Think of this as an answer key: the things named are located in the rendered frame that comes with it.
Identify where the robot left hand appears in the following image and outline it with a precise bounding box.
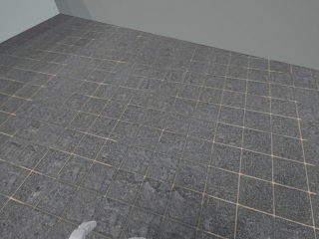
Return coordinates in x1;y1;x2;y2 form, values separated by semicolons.
69;220;97;239

